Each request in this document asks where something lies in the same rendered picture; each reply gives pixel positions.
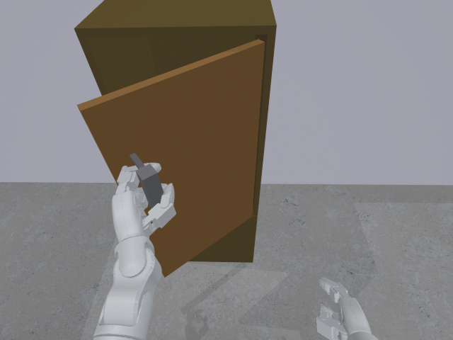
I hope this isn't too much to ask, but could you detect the robot left forearm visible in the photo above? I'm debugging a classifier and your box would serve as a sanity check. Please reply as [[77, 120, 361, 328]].
[[93, 236, 162, 340]]

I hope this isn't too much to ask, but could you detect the robot right hand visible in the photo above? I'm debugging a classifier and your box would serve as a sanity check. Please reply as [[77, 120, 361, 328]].
[[316, 277, 371, 340]]

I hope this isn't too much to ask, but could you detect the robot left hand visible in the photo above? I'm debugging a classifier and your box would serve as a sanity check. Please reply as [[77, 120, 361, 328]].
[[112, 163, 176, 243]]

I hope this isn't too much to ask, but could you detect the cupboard door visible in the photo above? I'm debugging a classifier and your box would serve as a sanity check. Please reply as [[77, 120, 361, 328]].
[[77, 39, 265, 278]]

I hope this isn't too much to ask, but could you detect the handle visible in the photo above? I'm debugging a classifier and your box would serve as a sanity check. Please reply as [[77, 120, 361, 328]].
[[130, 153, 164, 209]]

